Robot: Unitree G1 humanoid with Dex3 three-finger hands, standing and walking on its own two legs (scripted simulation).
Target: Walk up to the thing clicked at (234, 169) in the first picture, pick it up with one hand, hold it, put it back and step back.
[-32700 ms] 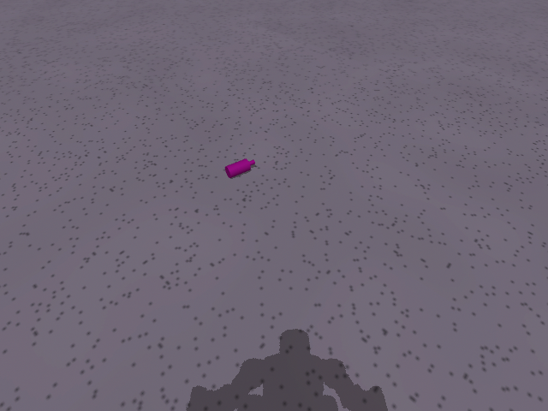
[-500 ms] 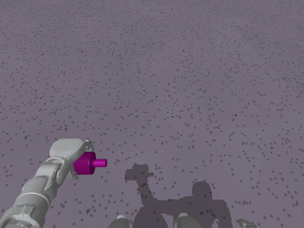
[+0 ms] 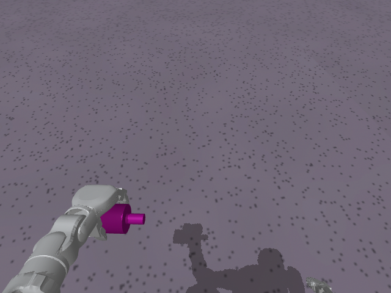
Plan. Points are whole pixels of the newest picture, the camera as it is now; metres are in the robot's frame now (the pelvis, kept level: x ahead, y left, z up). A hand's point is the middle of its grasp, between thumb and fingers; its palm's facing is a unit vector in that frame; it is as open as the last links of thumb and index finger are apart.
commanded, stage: hold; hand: left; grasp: from above
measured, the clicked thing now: (110, 218) +0.32 +0.22 -0.08
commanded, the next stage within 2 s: crouch in 1.68 s
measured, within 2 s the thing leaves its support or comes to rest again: neither
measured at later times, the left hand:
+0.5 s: hand (103, 219) +0.30 +0.21 -0.02, palm faces -0.47 -0.01 -0.88, open 9.6 cm
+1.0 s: hand (102, 222) +0.28 +0.20 -0.01, palm faces -0.46 -0.01 -0.89, open 9.7 cm
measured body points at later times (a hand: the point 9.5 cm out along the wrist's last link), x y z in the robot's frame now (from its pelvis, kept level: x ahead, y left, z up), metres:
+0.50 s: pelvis +0.00 -0.01 +0.01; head +0.02 -0.03 +0.46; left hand +0.32 +0.21 +0.03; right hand +0.14 -0.27 -0.10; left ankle +0.02 +0.12 -0.71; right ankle +0.02 -0.15 -0.71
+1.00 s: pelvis -0.01 -0.01 +0.02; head +0.00 -0.04 +0.47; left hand +0.30 +0.20 +0.05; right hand +0.14 -0.27 -0.09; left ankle +0.02 +0.12 -0.71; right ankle +0.02 -0.15 -0.71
